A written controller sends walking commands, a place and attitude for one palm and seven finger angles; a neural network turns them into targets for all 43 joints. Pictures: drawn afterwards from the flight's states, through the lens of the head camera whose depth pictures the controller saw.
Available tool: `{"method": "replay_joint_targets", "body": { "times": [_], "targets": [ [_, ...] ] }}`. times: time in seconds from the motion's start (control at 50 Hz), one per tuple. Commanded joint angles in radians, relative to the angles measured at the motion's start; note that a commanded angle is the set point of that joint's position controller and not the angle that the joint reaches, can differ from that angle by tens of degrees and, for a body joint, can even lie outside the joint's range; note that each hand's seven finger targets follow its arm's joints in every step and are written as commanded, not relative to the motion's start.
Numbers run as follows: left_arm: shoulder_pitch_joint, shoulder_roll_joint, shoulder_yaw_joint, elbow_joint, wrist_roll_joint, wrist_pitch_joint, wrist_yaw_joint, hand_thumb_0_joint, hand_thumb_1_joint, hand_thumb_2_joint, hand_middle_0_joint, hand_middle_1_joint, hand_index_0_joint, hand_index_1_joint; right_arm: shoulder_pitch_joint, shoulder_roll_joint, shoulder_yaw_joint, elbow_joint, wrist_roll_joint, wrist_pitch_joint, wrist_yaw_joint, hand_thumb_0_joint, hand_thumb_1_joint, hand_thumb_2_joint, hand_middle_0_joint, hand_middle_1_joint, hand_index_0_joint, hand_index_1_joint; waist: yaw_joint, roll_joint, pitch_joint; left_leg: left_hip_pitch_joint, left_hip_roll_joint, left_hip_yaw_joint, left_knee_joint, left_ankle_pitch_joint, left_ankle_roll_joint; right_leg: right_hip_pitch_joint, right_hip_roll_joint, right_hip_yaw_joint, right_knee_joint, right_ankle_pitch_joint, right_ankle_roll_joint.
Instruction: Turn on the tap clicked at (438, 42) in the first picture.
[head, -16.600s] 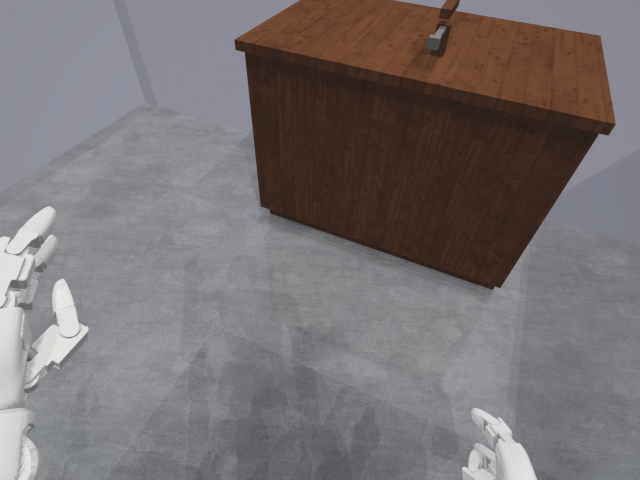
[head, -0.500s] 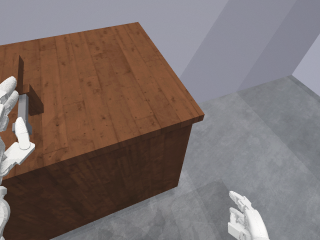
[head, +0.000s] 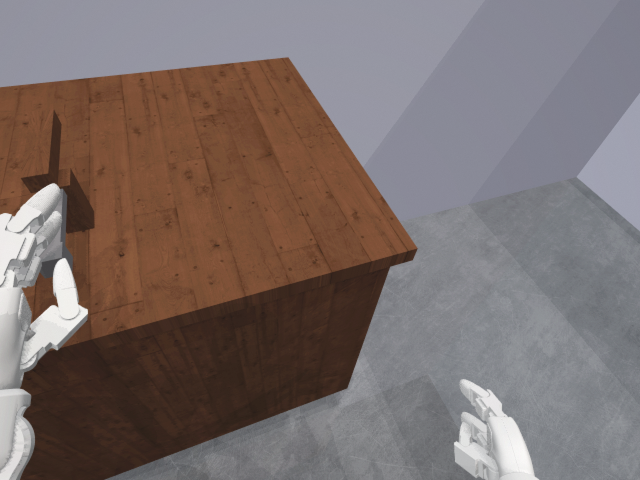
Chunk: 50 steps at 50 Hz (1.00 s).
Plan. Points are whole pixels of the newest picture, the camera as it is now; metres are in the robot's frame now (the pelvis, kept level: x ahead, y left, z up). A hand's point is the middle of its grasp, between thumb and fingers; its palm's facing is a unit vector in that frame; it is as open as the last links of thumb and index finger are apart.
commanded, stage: look again from close up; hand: left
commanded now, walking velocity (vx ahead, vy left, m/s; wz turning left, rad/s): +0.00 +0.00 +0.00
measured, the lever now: (53, 260) +0.31 +0.34 +0.10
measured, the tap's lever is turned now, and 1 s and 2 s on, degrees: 0 0 0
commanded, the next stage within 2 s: turn the palm inward beside the body in 0.30 s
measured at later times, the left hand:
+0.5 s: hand (33, 271) +0.24 +0.28 +0.18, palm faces +0.43 -0.82 -0.38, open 7.4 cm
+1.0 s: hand (95, 352) +0.19 +0.22 +0.15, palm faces +0.52 -0.80 -0.31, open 7.4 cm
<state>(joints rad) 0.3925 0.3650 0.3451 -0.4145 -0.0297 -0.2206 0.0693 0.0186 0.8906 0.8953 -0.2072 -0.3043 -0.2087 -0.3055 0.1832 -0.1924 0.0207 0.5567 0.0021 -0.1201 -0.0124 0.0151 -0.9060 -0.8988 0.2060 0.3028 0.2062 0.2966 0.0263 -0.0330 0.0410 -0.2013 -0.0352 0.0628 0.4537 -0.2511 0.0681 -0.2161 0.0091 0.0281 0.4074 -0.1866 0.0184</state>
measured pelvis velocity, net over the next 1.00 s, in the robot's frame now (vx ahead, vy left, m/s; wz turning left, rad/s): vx -0.01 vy -0.07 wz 0.08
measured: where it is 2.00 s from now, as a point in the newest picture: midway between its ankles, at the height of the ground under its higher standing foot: outside the picture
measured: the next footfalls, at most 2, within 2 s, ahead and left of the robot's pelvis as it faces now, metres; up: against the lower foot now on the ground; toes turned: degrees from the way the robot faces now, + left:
none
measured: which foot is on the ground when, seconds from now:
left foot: down 0.00-1.00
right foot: down 0.00-1.00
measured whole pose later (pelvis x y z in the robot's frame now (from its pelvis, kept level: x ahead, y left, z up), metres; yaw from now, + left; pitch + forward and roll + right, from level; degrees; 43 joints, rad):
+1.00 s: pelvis -0.01 -0.07 -0.02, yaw +5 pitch -1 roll +0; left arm 0.27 0.35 0.35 -0.31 -0.13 0.04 0.07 0.02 0.90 0.90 -0.20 -0.30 -0.20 -0.30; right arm 0.16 -0.25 0.02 0.68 0.02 -0.12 -0.06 0.02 -0.91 -0.90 0.21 0.30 0.21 0.30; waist 0.08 0.06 -0.03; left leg -0.32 0.00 -0.04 0.66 -0.32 -0.01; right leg -0.30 0.05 -0.09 0.64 -0.33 -0.07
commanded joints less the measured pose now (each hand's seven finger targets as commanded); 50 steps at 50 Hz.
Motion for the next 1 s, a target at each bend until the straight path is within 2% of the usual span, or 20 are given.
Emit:
{"method": "replay_joint_targets", "body": {
  "times": [0.0,0.22,0.28,0.36,0.38,0.4,0.42,0.44,0.46,0.48,0.52,0.56,0.6,0.64,0.68,0.7,0.74,0.84,0.92,0.98],
  "targets": [
    [-0.076,0.177,0.118,-0.259,-0.015,-0.066,0.027,0.0,0.9,0.9,-0.2,-0.3,-0.2,-0.3,-0.071,-0.128,-0.045,-0.154,0.005,-0.045,-0.014,0.0,-0.9,-0.9,0.2,0.3,0.2,0.3,0.003,0.102,-0.177,0.031,0.102,-0.094,-0.088,0.268,-0.067,0.104,-0.033,0.011,0.001,0.226,-0.037],
    [-0.107,0.148,0.08,-0.226,-0.009,-0.044,0.033,0.0,0.9,0.9,-0.2,-0.3,-0.2,-0.3,-0.071,-0.131,-0.047,-0.15,0.008,-0.032,-0.019,0.0,-0.9,-0.9,0.2,0.3,0.2,0.3,0.002,0.083,-0.151,0.001,0.102,-0.104,-0.127,0.151,-0.072,0.115,-0.026,0.011,-0.023,0.171,-0.034],
    [-0.103,0.176,0.105,-0.247,-0.005,-0.043,0.036,0.0,0.9,0.9,-0.2,-0.3,-0.2,-0.3,-0.083,-0.132,-0.046,-0.151,0.008,-0.032,-0.02,0.0,-0.9,-0.9,0.2,0.3,0.2,0.3,0.005,0.105,-0.156,0.009,0.1,-0.1,-0.128,0.159,-0.074,0.118,-0.026,0.008,-0.019,0.181,-0.034],
    [-0.077,0.162,0.099,-0.235,-0.008,-0.043,0.037,0.0,0.9,0.9,-0.2,-0.3,-0.2,-0.3,-0.069,-0.131,-0.05,-0.151,0.008,-0.03,-0.02,0.0,-0.9,-0.9,0.2,0.3,0.2,0.3,0.005,0.067,-0.158,-0.009,0.098,-0.104,-0.119,0.158,-0.068,0.143,-0.031,0.013,-0.025,0.198,-0.036],
    [-0.984,0.886,0.362,-0.526,0.045,-0.19,0.072,0.0,0.9,0.9,-0.2,-0.3,-0.2,-0.3,0.069,-0.187,0.119,-0.257,0.045,-0.02,-0.08,0.0,-0.9,-0.9,0.2,0.3,0.2,0.3,-0.073,0.387,-0.048,-0.323,0.137,-0.21,-0.143,-0.082,-0.05,0.212,0.028,-0.015,0.21,-0.108,0.034],
    [-0.601,0.371,0.271,0.051,0.116,-0.006,0.006,0.0,0.9,0.9,-0.2,-0.3,-0.2,-0.3,-0.027,-0.118,-0.029,-0.081,-0.051,-0.037,-0.054,0.0,-0.9,-0.9,0.2,0.3,0.2,0.3,0.057,0.338,-0.237,0.096,0.108,-0.217,-0.106,0.26,-0.172,0.006,0.034,-0.043,0.203,-0.017,-0.051],
    [-0.42,0.131,0.044,0.064,-0.022,0.063,-0.038,0.0,0.9,0.9,-0.2,-0.3,-0.2,-0.3,-0.022,-0.131,-0.042,-0.091,-0.023,-0.037,0.0,0.0,-0.9,-0.9,0.2,0.3,0.2,0.3,-0.001,0.277,-0.276,0.238,0.109,-0.199,-0.081,0.573,-0.234,-0.105,0.062,-0.095,0.172,-0.018,-0.055],
    [-0.422,0.126,0.08,-0.058,-0.094,0.105,-0.074,0.0,0.9,0.9,-0.2,-0.3,-0.2,-0.3,-0.041,-0.184,-0.062,-0.089,-0.024,-0.048,0.006,0.0,-0.9,-0.9,0.2,0.3,0.2,0.3,0.037,0.235,-0.329,0.285,0.098,-0.164,-0.061,0.57,-0.21,-0.113,0.048,-0.066,0.169,-0.011,-0.04],
    [-0.34,0.148,0.083,0.004,-0.135,0.159,-0.098,0.0,0.9,0.9,-0.2,-0.3,-0.2,-0.3,-0.067,-0.195,-0.057,-0.077,-0.012,-0.048,0.004,0.0,-0.9,-0.9,0.2,0.3,0.2,0.3,0.059,0.168,-0.296,0.236,0.08,-0.135,-0.048,0.523,-0.179,-0.08,0.042,-0.079,0.147,0.02,-0.046],
    [-0.275,0.086,0.029,0.046,-0.138,0.207,-0.111,0.0,0.9,0.9,-0.2,-0.3,-0.2,-0.3,-0.097,-0.185,-0.037,-0.088,0.003,-0.041,0.013,0.0,-0.9,-0.9,0.2,0.3,0.2,0.3,0.058,0.133,-0.233,0.177,0.077,-0.117,-0.046,0.511,-0.173,-0.059,0.045,-0.098,0.127,0.05,-0.047],
    [-0.203,0.124,0.013,-0.096,-0.082,0.234,-0.106,0.0,0.9,0.9,-0.2,-0.3,-0.2,-0.3,-0.144,-0.203,-0.032,-0.112,0.0,-0.034,0.036,0.0,-0.9,-0.9,0.2,0.3,0.2,0.3,0.06,0.048,-0.171,0.073,0.075,-0.117,-0.028,0.418,-0.127,-0.036,0.035,-0.121,0.106,0.107,-0.051],
    [-0.141,0.149,0.045,-0.149,-0.041,0.231,-0.072,0.0,0.9,0.9,-0.2,-0.3,-0.2,-0.3,-0.154,-0.196,-0.036,-0.121,-0.005,-0.009,0.036,0.0,-0.9,-0.9,0.2,0.3,0.2,0.3,0.049,0.009,-0.179,0.037,0.081,-0.127,-0.012,0.39,-0.111,-0.047,0.035,-0.131,0.13,0.094,-0.046],
    [-0.182,0.22,0.133,-0.259,-0.049,0.171,-0.025,0.0,0.9,0.9,-0.2,-0.3,-0.2,-0.3,-0.169,-0.186,-0.045,-0.134,-0.016,-0.001,0.029,0.0,-0.9,-0.9,0.2,0.3,0.2,0.3,0.058,0.029,-0.265,0.035,0.065,-0.107,0.004,0.307,-0.107,-0.038,0.036,-0.12,0.142,0.063,-0.05],
    [-0.139,0.221,0.188,-0.22,-0.081,0.103,0.023,0.0,0.9,0.9,-0.2,-0.3,-0.2,-0.3,-0.163,-0.166,-0.043,-0.116,-0.016,-0.008,0.013,0.0,-0.9,-0.9,0.2,0.3,0.2,0.3,0.061,0.03,-0.224,-0.007,0.052,-0.091,0.026,0.181,-0.088,-0.062,0.041,-0.112,0.143,0.007,-0.049],
    [-0.229,0.274,0.229,-0.256,-0.085,0.05,0.071,0.0,0.9,0.9,-0.2,-0.3,-0.2,-0.3,-0.157,-0.158,-0.035,-0.1,-0.009,-0.015,0.001,0.0,-0.9,-0.9,0.2,0.3,0.2,0.3,0.055,0.098,-0.213,-0.042,0.039,-0.082,0.042,0.072,-0.068,-0.089,0.036,-0.088,0.14,-0.055,-0.046],
    [-0.264,0.264,0.215,-0.232,-0.078,0.042,0.089,0.0,0.9,0.9,-0.2,-0.3,-0.2,-0.3,-0.144,-0.152,-0.038,-0.097,-0.014,-0.021,-0.002,0.0,-0.9,-0.9,0.2,0.3,0.2,0.3,0.05,0.123,-0.222,-0.059,0.03,-0.082,0.053,0.037,-0.061,-0.092,0.025,-0.074,0.132,-0.082,-0.046],
    [-0.26,0.199,0.154,-0.134,-0.078,0.057,0.089,0.0,0.9,0.9,-0.2,-0.3,-0.2,-0.3,-0.134,-0.149,-0.033,-0.071,-0.003,-0.029,-0.013,0.0,-0.9,-0.9,0.2,0.3,0.2,0.3,0.024,0.131,-0.155,-0.091,0.021,-0.075,0.072,-0.054,-0.049,-0.13,0.014,-0.056,0.111,-0.151,-0.041],
    [-0.363,0.198,0.044,-0.105,-0.084,0.158,0.018,0.0,0.9,0.9,-0.2,-0.3,-0.2,-0.3,-0.166,-0.157,-0.029,-0.061,0.017,-0.054,-0.054,0.0,-0.9,-0.9,0.2,0.3,0.2,0.3,0.012,0.099,-0.119,-0.147,0.013,-0.07,0.127,-0.136,-0.038,-0.109,-0.059,0.083,-0.002,-0.351,-0.024],
    [-0.319,0.218,0.078,-0.111,-0.105,0.195,0.003,0.0,0.9,0.9,-0.2,-0.3,-0.2,-0.3,-0.186,-0.15,-0.035,-0.043,0.026,-0.065,-0.068,0.0,-0.9,-0.9,0.2,0.3,0.2,0.3,0.037,0.018,-0.111,-0.188,0.034,-0.097,0.164,-0.117,-0.058,-0.055,-0.125,0.18,-0.044,-0.359,0.012],
    [-0.256,0.263,0.173,-0.121,-0.127,0.189,0.028,0.0,0.9,0.9,-0.2,-0.3,-0.2,-0.3,-0.192,-0.147,-0.043,-0.029,0.027,-0.066,-0.065,0.0,-0.9,-0.9,0.2,0.3,0.2,0.3,0.064,-0.011,-0.143,-0.21,0.041,-0.11,0.184,-0.072,-0.068,-0.001,-0.148,0.204,-0.017,-0.227,0.027]
  ]
}}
